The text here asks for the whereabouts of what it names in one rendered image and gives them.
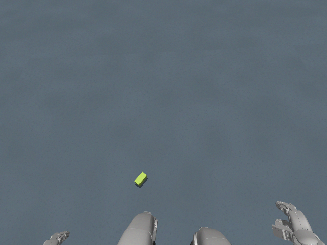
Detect left robot hand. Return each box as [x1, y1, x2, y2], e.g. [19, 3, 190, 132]
[43, 231, 70, 245]

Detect small box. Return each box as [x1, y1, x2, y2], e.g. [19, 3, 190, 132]
[135, 172, 147, 186]

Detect right robot arm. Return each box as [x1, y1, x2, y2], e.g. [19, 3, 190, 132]
[292, 229, 325, 245]

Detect right robot hand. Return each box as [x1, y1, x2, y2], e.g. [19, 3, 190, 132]
[272, 201, 313, 242]

